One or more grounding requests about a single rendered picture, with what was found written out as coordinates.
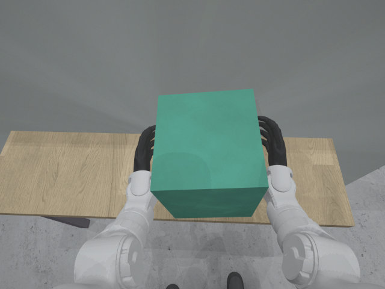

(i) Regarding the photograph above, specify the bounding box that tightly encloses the robot right foot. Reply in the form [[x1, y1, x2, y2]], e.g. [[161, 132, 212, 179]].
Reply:
[[227, 272, 244, 289]]

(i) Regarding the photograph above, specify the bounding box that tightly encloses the right robot hand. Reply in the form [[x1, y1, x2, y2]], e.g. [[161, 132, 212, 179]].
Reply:
[[258, 116, 287, 167]]

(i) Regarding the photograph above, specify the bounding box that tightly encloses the left robot upper arm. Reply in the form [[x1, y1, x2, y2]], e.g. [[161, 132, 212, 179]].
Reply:
[[52, 235, 144, 289]]

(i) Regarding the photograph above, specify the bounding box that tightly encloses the carton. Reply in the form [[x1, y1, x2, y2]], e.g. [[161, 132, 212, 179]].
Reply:
[[150, 89, 269, 219]]

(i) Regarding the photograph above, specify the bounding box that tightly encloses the right robot upper arm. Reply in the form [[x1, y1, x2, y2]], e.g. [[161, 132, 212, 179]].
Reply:
[[282, 232, 385, 289]]

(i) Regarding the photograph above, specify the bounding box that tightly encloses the left robot hand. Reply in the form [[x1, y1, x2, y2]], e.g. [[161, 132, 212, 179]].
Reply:
[[134, 125, 156, 172]]

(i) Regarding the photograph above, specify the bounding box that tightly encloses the table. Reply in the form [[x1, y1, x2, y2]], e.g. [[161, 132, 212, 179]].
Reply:
[[0, 131, 355, 228]]

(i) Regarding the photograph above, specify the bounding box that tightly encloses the right robot forearm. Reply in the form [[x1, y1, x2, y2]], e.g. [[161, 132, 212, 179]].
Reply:
[[263, 165, 360, 283]]

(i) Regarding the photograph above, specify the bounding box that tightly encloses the left robot forearm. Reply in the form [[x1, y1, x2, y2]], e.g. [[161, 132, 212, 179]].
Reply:
[[74, 170, 158, 281]]

